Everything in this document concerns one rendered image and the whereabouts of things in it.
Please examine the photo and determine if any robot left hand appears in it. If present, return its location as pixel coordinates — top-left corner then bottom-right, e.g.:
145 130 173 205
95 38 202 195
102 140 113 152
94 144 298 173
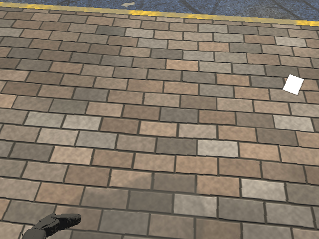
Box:
22 213 82 239

